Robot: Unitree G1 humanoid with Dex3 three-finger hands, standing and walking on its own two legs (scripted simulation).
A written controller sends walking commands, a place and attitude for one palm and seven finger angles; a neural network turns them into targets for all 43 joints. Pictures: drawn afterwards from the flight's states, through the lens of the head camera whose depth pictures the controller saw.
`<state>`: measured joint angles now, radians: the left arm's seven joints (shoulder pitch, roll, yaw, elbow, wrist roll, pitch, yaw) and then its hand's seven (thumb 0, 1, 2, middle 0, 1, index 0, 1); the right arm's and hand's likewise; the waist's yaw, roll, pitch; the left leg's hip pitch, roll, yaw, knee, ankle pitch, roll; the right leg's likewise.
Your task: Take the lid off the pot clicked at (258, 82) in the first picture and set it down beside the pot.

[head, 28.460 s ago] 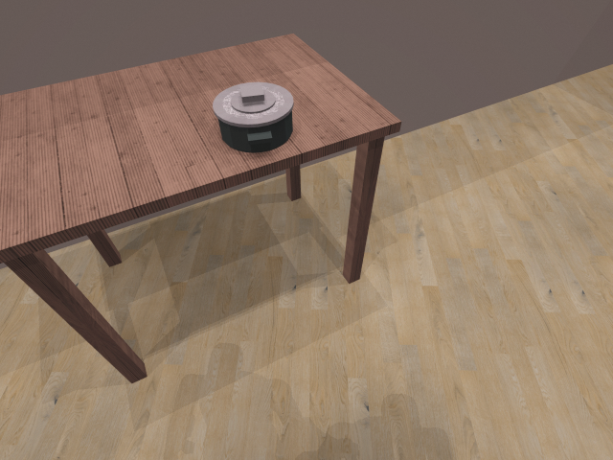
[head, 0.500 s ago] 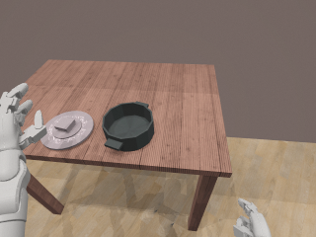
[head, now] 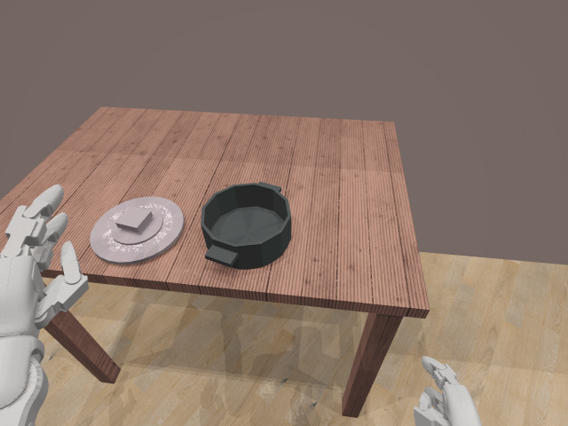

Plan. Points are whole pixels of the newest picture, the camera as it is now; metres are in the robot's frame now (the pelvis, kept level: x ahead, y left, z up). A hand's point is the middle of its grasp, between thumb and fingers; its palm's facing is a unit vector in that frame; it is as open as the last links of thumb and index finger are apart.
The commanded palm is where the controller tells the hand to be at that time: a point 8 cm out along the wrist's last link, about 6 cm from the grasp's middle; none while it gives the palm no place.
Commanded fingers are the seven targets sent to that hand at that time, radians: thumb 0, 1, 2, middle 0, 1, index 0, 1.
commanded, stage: draw the hand back to the body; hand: left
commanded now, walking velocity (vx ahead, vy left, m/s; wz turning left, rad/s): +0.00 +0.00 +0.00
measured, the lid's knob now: (134, 219) +0.47 +0.36 -0.01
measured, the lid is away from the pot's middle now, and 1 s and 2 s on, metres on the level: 0.23 0.23 0.23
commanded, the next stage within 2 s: step back with the hand held close in 0.34 s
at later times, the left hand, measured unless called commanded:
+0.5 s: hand (61, 324) +0.17 +0.25 +0.16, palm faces +0.39 -0.84 -0.37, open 7.4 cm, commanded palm +0.12 +0.29 +0.17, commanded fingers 0.00 0.90 0.90 -0.20 -0.30 -0.20 -0.30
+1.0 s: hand (18, 360) +0.13 +0.28 +0.14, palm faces +0.30 -0.83 -0.47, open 7.4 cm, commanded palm +0.07 +0.33 +0.17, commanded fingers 0.00 0.90 0.90 -0.20 -0.30 -0.20 -0.30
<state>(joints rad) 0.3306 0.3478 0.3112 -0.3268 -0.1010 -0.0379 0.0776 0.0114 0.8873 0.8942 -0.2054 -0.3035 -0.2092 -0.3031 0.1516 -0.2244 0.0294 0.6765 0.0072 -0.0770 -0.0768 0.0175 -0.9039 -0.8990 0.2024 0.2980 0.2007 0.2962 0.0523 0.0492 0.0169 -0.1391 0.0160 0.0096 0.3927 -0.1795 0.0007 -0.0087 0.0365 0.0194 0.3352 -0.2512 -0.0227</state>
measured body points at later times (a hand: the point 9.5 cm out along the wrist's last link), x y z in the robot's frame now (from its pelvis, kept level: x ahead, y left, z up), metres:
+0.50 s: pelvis -0.01 +0.01 +0.00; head -0.03 +0.00 +0.45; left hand +0.14 +0.29 +0.18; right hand +0.20 -0.20 -0.08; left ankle +0.03 +0.12 -0.75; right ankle -0.04 -0.11 -0.75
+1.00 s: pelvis -0.06 +0.04 -0.02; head -0.03 +0.06 +0.43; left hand +0.11 +0.32 +0.17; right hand +0.13 -0.19 -0.08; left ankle +0.03 +0.12 -0.75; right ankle -0.04 -0.11 -0.74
